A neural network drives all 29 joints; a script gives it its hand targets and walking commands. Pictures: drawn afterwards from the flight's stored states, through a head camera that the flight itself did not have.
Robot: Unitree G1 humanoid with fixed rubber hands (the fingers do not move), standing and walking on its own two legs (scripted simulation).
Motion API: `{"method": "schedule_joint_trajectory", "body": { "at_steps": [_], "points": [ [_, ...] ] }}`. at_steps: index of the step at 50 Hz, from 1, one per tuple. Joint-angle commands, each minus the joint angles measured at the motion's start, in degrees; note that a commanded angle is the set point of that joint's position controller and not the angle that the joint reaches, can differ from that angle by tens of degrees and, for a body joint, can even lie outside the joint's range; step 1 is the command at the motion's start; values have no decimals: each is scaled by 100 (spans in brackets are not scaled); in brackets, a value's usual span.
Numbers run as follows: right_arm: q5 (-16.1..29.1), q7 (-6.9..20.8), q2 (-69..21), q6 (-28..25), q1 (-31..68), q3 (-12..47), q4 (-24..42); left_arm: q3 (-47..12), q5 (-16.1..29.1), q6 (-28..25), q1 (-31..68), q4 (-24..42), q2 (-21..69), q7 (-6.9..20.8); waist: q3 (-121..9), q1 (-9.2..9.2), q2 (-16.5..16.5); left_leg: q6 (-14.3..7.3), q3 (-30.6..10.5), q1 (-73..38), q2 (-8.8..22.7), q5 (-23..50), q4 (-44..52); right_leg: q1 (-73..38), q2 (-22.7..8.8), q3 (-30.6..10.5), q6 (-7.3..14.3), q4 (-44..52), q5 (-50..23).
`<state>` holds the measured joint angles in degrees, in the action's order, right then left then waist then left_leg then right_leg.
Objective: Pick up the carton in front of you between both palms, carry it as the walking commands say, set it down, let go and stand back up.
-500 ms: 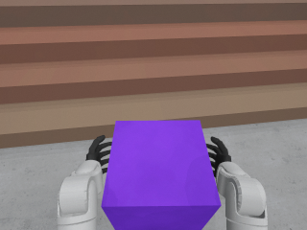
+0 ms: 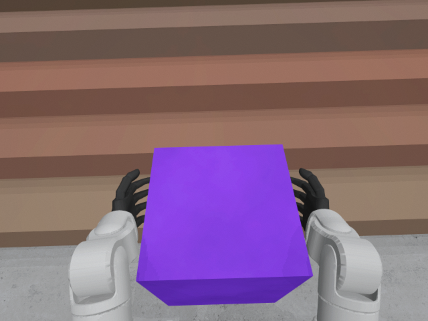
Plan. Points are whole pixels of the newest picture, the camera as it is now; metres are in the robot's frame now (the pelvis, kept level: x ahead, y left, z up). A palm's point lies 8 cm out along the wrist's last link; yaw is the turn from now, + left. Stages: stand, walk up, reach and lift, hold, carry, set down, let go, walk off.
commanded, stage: carry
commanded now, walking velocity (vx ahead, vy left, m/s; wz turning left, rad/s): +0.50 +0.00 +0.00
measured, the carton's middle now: (220, 232) +0.29 +0.01 +0.03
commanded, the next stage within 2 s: none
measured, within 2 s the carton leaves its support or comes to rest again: neither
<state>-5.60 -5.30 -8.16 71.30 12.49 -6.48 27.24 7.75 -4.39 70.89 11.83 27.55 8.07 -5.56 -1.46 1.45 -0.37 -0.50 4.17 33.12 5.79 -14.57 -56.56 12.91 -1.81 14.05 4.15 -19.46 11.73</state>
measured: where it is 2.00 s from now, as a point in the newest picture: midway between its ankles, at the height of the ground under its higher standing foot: (222, 128)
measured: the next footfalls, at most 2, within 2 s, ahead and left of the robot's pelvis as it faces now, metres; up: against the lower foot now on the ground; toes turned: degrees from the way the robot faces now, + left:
left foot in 0.24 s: +0.35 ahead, +0.11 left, +0.00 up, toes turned +7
right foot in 0.64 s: +0.50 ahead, -0.07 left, +0.00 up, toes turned -7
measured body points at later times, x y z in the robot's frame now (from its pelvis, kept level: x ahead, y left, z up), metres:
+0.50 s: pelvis +0.31 +0.04 -0.01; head +0.40 +0.06 +0.43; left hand +0.74 +0.17 +0.13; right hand +0.71 -0.13 +0.13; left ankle +0.31 +0.11 -0.75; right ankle +0.34 -0.10 -0.67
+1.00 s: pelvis +0.65 +0.03 +0.02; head +0.74 +0.01 +0.45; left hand +1.05 +0.18 +0.14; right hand +1.05 -0.12 +0.13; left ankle +0.79 +0.10 -0.58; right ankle +0.48 -0.06 -0.71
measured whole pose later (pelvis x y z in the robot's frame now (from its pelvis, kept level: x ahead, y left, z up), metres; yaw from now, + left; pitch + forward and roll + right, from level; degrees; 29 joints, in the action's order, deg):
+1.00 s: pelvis +0.65 +0.03 +0.02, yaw -2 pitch +4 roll +4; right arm -7.1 -7.7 -5.0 73.1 44.8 -14.1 7.2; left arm 19.4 -0.1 73.0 43.1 7.8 0.9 -8.0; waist 7.7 0.5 0.7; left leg -8.3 9.9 55.0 -2.5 -26.4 -73.2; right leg 3.3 -4.9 3.8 3.5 -27.6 11.3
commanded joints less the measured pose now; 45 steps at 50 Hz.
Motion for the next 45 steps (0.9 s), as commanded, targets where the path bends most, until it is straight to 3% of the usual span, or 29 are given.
{"method": "schedule_joint_trajectory", "body": {
  "at_steps": [1, 7, 9, 10, 11, 12, 13, 14, 15, 16, 17, 20, 25, 28, 30, 31, 32, 33, 34, 35, 36, 37, 38, 39, 41, 42, 43, 44, 45],
  "points": [
    [2116, 1122, -4450, 60, 2791, 4052, 372, -4101, 2389, 180, 2887, 465, 4330, 1420, -1693, -43, 733, 81, 192, 446, 15, 469, 932, -1848, -1339, -1070, 426, 760, -1588],
    [2329, 1040, -3569, 415, 4432, 3881, -138, -3827, 2315, 454, 4321, -275, 3380, 1251, -1089, 158, 955, -162, 645, 15, -284, 1190, 2310, -1646, -1080, -639, 383, 426, -2063],
    [2452, 1018, -3436, 541, 5033, 3650, -508, -3704, 2397, 565, 4943, -648, 3310, 1185, -1151, 15, 993, -318, 661, -557, -351, 1093, 2468, -1555, -1132, -561, 287, -44, -2415],
    [2490, 995, -3380, 593, 5254, 3512, -719, -3638, 2461, 629, 5294, -813, 3296, 1146, -1389, -174, 856, -343, 861, -1321, -569, 1063, 2716, -1369, -993, -308, 158, -730, -2884],
    [2507, 968, -3294, 648, 5404, 3336, -1001, -3548, 2511, 695, 5613, -995, 3308, 1105, -1806, -385, 507, -310, 1062, -2369, -845, 740, 2836, -1070, -682, -114, 5, -1823, -2986],
    [2548, 956, -3254, 706, 5577, 3171, -1231, -3424, 2536, 753, 5925, -1202, 3275, 1063, -2291, -597, -132, -321, -20, -3471, -42, 195, 2912, -217, -518, -213, -150, -3225, -1505],
    [2522, 948, -3122, 715, 5936, 2966, -1449, -3318, 2614, 817, 6269, -1384, 3475, 1016, -2669, -538, -1576, -1120, -2965, -4621, 1523, -535, 3547, 1603, 277, -549, -348, -4846, 626],
    [2661, 956, -3397, 737, 6133, 2943, -1639, -3214, 2596, 842, 6529, -1542, 3562, 989, -2592, -600, -1817, -1388, -3696, -4781, 1657, -444, 4027, 2577, 397, -1208, -198, -5727, 1748],
    [2770, 985, -3629, 733, 6483, 2906, -1645, -3162, 2633, 835, 6887, -1661, 3833, 973, -2515, -520, -1465, -1349, -3114, -4627, 1530, 226, 3754, 2825, 99, -1470, -16, -6074, 1588],
    [2889, 1024, -3972, 720, 6815, 2905, -1660, -3112, 2643, 804, 7118, -1788, 4084, 966, -2494, -504, -835, -1217, -2560, -4410, 1358, 981, 3572, 2877, -69, -1527, 45, -5913, 1219],
    [3002, 1067, -4294, 680, 7201, 2944, -1588, -3093, 2649, 758, 7337, -1854, 4352, 958, -2491, -461, -503, -1085, -2017, -4155, 1240, 1673, 3529, 2810, -226, -1535, 27, -5589, 885],
    [3135, 1126, -4847, 587, 7949, 2902, -1624, -2997, 2579, 656, 7756, -2029, 4851, 890, -2779, -391, -545, -969, -1156, -4112, 1011, 2876, 3478, 2547, -191, -1357, -136, -4870, 655],
    [2883, 1133, -5007, 509, 7887, 2687, -1915, -2868, 2275, 499, 7639, -2366, 5084, 791, -2873, -487, -729, -1044, -501, -4547, 711, 3740, 3227, 2856, 5, -981, -183, -3340, 360],
    [2688, 1119, -4961, 454, 7708, 2691, -1915, -2896, 2137, 443, 7599, -2272, 5077, 794, -2986, -552, -1057, -1051, -93, -4647, 682, 5120, 2657, 2652, 261, -549, -78, -3221, 114],
    [2552, 1095, -4926, 433, 7570, 2736, -1909, -2912, 2077, 438, 7451, -2217, 5045, 831, -3079, -412, -1023, -911, 121, -4616, 580, 6026, 2221, 2159, 386, -501, 90, -2459, -149],
    [2495, 1079, -4911, 416, 7473, 2803, -1919, -2930, 2072, 443, 7402, -2195, 5017, 870, -3119, -167, -1030, -796, 240, -4463, 536, 6381, 1881, 1619, 441, -513, 138, -1699, -464],
    [2476, 1059, -4933, 390, 7435, 2900, -1939, -2942, 2093, 441, 7314, -2211, 5021, 922, -3177, 268, -685, -663, 443, -3947, 405, 6066, 1021, 468, 450, -464, 98, -513, -1449],
    [2524, 1047, -4954, 375, 7606, 3025, -1882, -3005, 2145, 398, 7334, -2239, 5013, 971, -3279, 484, 117, -383, 495, -2608, -44, 4720, 2, -1367, 279, -606, 144, -147, -2671],
    [2491, 1042, -4925, 355, 7767, 3097, -1869, -3019, 2294, 380, 7228, -2351, 5066, 1022, -2941, 747, 1178, -232, 329, -413, -495, 1293, -1117, -3166, -583, -1717, 365, -406, -5801],
    [2426, 1020, -4900, 375, 7398, 3069, -2199, -3030, 2370, 404, 7074, -2547, 4973, 1072, -3114, 582, 2028, -92, 146, 1534, -1026, -1518, -2839, -4904, -1603, -2718, 988, -1419, -10334],
    [2274, 961, -4821, 338, 7058, 2886, -2436, -3039, 2417, 393, 6998, -2536, 4963, 1117, -3570, 639, 1766, -152, -222, 2286, -1052, -1464, -3949, -5468, -1955, -3092, 1323, -1502, -10213],
    [2173, 917, -4827, 284, 7124, 2833, -2239, -3128, 2556, 310, 7231, -2288, 5063, 1155, -3788, 750, 1109, -214, -660, 2699, -800, -1229, -4632, -5177, -2145, -3603, 1689, -1142, -7254],
    [2144, 878, -4866, 247, 7429, 2866, -1991, -3241, 2790, 258, 7700, -1920, 5269, 1187, -3477, 677, 549, -299, -709, 3154, -658, -1340, -4990, -4863, -2006, -3656, 1563, -896, -5190],
    [2129, 834, -4891, 215, 7529, 2841, -1838, -3394, 3024, 237, 8070, -1589, 5427, 1212, -3146, 612, 494, -405, -583, 3648, -737, -1550, -5464, -4749, -1851, -3493, 1382, -768, -4421],
    [2022, 723, -4707, 145, 7495, 2800, -1614, -3508, 3299, 222, 8327, -1212, 5421, 1251, -2738, 632, 441, -588, -359, 4335, -725, -2035, -6444, -4505, -1783, -3137, 1238, -593, -3381],
    [1933, 660, -4565, 125, 7439, 2784, -1572, -3521, 3357, 214, 8329, -1115, 5334, 1266, -2626, 729, 505, -679, -275, 4876, -736, -2436, -7164, -4578, -1840, -3160, 1212, -592, -3182],
    [1838, 610, -4451, 122, 7264, 2783, -1564, -3544, 3367, 232, 8246, -1081, 5255, 1278, -2353, 717, 438, -702, -101, 4956, -691, -2971, -6880, -4240, -1709, -2886, 1096, -395, -3424],
    [1697, 565, -4283, 129, 7163, 2720, -1619, -3515, 3385, 252, 8125, -1083, 5119, 1290, -2187, 464, 272, -755, -6, 4402, -442, -2964, -5661, -3588, -1340, -2423, 807, -189, -3595],
    [1573, 526, -4116, 135, 7014, 2636, -1726, -3505, 3406, 287, 8042, -1168, 5042, 1325, -1943, 341, 347, -707, 387, 3813, -384, -2610, -4455, -2943, -1086, -1927, 654, 75, -3892]
  ]
}}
